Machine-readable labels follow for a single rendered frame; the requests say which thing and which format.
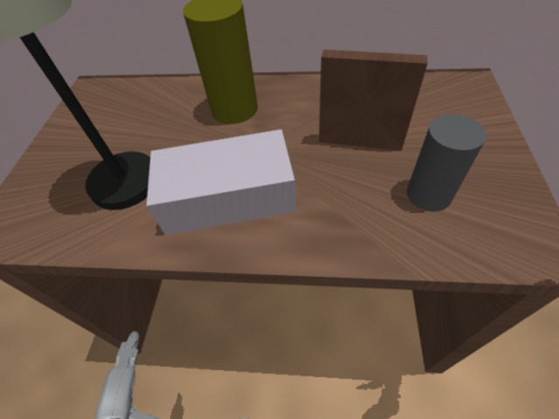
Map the desk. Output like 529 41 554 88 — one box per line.
0 68 559 374

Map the left robot hand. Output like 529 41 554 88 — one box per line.
95 331 159 419

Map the desk lamp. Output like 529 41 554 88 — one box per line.
0 0 150 210

